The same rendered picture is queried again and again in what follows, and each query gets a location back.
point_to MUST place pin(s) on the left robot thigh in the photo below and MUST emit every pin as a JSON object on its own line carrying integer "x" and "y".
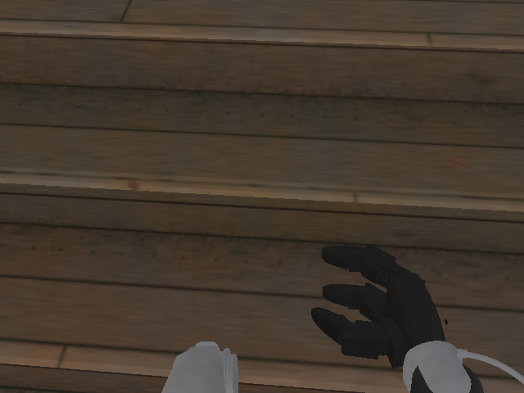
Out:
{"x": 203, "y": 369}

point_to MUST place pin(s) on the right robot hand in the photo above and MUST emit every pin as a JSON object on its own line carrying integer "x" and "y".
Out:
{"x": 402, "y": 318}

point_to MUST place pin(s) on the robot right forearm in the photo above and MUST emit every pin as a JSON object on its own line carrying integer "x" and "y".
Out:
{"x": 434, "y": 367}

